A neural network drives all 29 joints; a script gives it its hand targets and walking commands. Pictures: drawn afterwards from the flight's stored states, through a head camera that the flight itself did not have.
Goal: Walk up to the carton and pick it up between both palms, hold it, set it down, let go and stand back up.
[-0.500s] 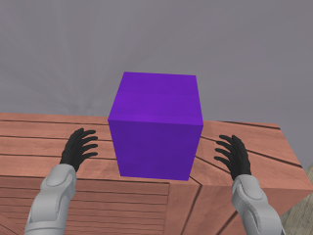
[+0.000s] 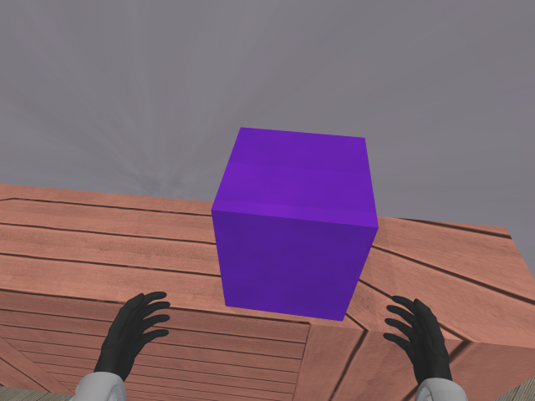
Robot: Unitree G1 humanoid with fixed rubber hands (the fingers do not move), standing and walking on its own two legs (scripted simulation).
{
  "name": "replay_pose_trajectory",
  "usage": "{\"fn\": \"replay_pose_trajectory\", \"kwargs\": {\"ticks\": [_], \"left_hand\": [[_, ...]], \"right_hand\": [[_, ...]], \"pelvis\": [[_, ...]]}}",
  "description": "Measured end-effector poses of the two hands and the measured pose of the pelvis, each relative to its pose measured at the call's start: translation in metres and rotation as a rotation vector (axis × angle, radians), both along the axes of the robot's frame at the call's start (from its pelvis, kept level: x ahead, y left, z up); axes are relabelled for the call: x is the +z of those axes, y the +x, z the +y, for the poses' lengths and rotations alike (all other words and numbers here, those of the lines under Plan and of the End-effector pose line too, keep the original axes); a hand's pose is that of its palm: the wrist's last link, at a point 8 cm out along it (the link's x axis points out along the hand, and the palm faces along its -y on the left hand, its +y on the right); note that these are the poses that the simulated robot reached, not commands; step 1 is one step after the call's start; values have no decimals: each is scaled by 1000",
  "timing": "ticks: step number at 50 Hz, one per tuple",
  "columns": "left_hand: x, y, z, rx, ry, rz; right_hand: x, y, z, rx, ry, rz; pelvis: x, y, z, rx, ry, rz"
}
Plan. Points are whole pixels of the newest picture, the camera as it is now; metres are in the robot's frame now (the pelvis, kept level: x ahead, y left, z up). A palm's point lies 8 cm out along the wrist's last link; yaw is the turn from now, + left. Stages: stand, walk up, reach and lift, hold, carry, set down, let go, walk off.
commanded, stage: set down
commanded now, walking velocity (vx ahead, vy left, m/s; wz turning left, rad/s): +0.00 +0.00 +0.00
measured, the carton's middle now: (292, 225) +0.40 -0.03 +0.05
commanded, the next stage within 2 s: let go in 1.12 s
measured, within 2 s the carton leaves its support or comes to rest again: neither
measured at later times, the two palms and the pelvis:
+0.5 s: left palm (124, 385) +0.18 +0.22 -0.02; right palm (428, 388) +0.17 -0.21 -0.03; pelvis +0.02 +0.00 +0.00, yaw -1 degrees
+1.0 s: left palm (131, 386) +0.18 +0.21 -0.05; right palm (424, 393) +0.17 -0.21 -0.05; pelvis +0.02 +0.00 +0.00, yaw +0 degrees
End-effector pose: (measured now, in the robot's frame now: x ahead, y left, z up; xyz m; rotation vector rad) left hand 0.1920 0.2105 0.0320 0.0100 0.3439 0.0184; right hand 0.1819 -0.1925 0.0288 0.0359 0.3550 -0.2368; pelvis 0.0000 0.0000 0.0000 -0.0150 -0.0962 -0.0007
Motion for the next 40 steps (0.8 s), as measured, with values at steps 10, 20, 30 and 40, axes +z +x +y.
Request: {"fn": "replay_pose_trajectory", "kwargs": {"ticks": [10,20,30,40], "left_hand": [[-32,-13,-3,30,22,134],[-47,-11,3,44,65,187],[-68,-22,6,53,92,282],[-87,-28,7,65,117,363]], "right_hand": [[-23,-10,-11,10,-39,87],[-43,-8,-13,44,-48,141],[-66,-16,-18,70,-66,210],[-86,-23,-24,105,-89,281]], "pelvis": [[0,7,1,-15,0,5],[1,16,-1,-16,-3,5],[1,22,0,-18,-5,-3],[1,22,-1,-23,-2,-4]]}}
